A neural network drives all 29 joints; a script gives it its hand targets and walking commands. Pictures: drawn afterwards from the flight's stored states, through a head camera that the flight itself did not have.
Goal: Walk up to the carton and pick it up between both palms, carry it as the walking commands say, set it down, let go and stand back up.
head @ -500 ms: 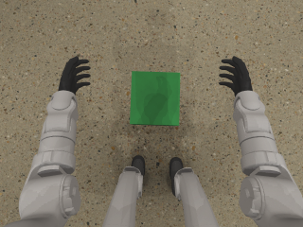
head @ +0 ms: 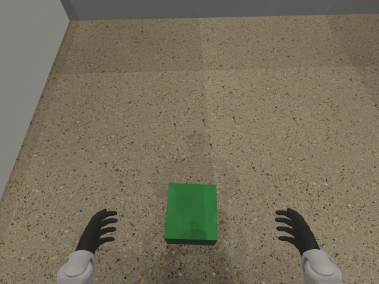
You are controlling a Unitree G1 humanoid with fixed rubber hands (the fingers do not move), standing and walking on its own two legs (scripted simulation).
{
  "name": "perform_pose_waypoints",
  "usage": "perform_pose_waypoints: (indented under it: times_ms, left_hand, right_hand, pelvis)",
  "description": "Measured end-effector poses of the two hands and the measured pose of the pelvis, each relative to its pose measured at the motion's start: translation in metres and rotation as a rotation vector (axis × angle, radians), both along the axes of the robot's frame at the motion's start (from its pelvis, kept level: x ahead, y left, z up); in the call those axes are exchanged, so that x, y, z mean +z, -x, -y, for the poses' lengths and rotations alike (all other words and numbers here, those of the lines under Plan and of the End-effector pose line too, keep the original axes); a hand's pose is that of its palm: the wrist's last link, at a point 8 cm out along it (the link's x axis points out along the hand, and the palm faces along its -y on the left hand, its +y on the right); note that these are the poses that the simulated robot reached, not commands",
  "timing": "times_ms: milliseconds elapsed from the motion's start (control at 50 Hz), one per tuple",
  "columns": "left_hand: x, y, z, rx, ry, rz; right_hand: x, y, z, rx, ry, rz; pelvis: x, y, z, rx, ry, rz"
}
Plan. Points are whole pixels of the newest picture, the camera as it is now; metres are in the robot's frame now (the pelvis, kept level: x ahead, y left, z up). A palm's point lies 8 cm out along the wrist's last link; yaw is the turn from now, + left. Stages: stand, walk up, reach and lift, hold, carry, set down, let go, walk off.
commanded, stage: let go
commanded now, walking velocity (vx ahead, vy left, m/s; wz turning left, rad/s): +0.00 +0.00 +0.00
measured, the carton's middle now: (191, 214) +0.42 +0.01 -0.68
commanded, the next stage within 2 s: stand in 0.56 s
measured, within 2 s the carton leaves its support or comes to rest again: neither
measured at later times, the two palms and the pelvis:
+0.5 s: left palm (80, 276) +0.16 +0.23 -0.06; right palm (321, 275) +0.16 -0.23 -0.06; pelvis +0.00 +0.00 +0.01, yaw -1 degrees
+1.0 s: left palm (51, 280) +0.15 +0.29 -0.08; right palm (347, 279) +0.15 -0.29 -0.07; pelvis +0.02 +0.01 +0.01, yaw -1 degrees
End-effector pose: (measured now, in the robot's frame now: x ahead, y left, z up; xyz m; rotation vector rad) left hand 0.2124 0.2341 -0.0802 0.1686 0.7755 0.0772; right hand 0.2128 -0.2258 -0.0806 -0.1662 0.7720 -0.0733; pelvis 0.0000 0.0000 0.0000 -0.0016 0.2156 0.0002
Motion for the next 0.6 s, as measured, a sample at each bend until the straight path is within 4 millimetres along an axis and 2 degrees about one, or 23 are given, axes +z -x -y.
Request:
perform_pose_waypoints:
  times_ms: [120, 200, 400, 540, 600]
  left_hand:
    - [0.016, 0.039, 0.004, -0.009, 0.001, -0.012]
    - [0.020, 0.052, 0.001, -0.013, -0.001, -0.022]
    - [0.024, 0.051, 0.000, -0.021, 0.002, -0.021]
    - [0.020, 0.053, 0.003, -0.026, 0.000, -0.044]
    - [0.015, 0.054, -0.004, -0.014, -0.041, -0.052]
  right_hand:
    - [0.017, 0.040, 0.006, -0.001, 0.007, -0.012]
    - [0.020, 0.054, 0.008, 0.004, 0.007, -0.027]
    - [0.024, 0.052, 0.005, 0.018, 0.006, -0.024]
    - [0.022, 0.056, 0.005, -0.002, 0.005, -0.039]
    - [0.017, 0.059, 0.011, -0.013, 0.049, -0.057]
  pelvis:
    - [0.009, -0.005, 0.001, -0.001, -0.002, 0.134]
    - [0.010, -0.004, 0.001, -0.004, -0.002, 0.211]
    - [0.007, 0.002, 0.000, -0.009, -0.003, 0.325]
    - [0.006, 0.001, -0.001, -0.014, -0.003, 0.338]
    - [0.005, -0.001, -0.001, -0.013, -0.001, 0.306]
